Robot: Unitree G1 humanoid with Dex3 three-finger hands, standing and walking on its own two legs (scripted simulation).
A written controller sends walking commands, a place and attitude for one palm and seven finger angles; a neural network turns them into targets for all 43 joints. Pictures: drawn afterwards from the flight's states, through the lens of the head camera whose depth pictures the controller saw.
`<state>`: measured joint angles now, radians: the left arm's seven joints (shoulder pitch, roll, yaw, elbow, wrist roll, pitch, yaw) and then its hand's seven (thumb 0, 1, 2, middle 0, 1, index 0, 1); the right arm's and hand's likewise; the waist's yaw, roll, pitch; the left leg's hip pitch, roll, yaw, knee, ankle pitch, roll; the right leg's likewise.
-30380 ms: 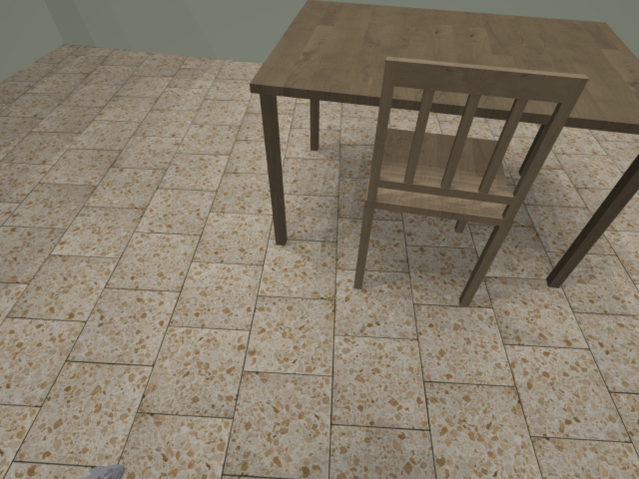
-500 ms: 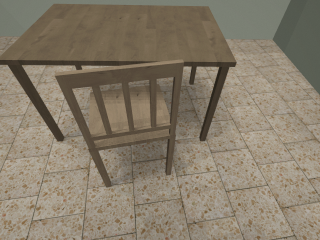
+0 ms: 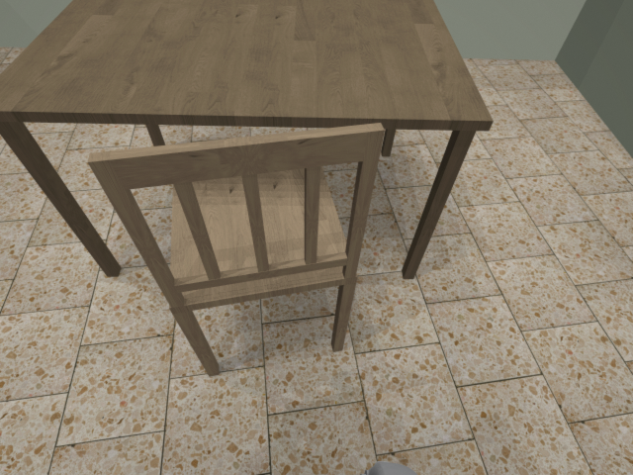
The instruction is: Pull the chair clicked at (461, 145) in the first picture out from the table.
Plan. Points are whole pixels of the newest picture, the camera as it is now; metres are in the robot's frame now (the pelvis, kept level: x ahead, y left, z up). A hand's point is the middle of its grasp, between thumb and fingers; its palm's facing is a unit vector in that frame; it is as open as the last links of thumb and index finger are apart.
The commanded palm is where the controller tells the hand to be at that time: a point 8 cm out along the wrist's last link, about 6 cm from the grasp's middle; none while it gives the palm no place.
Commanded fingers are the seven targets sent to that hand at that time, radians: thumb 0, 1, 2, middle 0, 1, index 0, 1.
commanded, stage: take the last steps up to it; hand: left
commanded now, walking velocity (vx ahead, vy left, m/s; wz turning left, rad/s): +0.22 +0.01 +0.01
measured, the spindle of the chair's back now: (257, 227) +0.54 +0.12 -0.08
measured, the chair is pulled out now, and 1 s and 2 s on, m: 0.17 0.17 0.17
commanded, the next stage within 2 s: come to a stop and stand still in 0.18 s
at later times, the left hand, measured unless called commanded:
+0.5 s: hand (200, 403) +0.25 +0.19 -0.17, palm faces +0.05 -0.98 -0.20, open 7.4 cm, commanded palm none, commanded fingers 0.00 0.90 0.90 -0.20 -0.30 -0.20 -0.30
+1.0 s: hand (168, 412) +0.23 +0.24 -0.17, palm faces -0.02 -0.96 -0.28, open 7.4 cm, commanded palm none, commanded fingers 0.00 0.90 0.90 -0.20 -0.30 -0.20 -0.30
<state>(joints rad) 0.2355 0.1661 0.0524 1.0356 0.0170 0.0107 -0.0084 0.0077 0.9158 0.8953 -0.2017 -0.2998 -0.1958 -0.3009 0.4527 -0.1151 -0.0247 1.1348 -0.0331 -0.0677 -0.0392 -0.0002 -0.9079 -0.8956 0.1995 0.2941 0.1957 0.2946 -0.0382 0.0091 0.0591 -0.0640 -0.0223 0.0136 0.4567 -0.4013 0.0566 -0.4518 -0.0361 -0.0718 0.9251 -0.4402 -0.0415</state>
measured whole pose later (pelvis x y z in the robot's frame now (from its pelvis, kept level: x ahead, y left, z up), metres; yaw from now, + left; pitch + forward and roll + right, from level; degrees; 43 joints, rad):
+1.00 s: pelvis +0.15 +0.02 +0.00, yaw +0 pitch +1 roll +0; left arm 0.14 0.26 0.03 0.95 0.01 0.03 0.02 0.00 0.91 0.90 -0.20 -0.30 -0.20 -0.30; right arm 0.14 -0.17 -0.04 0.99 -0.01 0.03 -0.03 0.00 -0.90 -0.90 0.20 0.29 0.20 0.30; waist 0.00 -0.01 0.12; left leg -0.32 0.02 0.06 0.56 -0.25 0.01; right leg -0.21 -0.05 0.02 0.51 -0.29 0.02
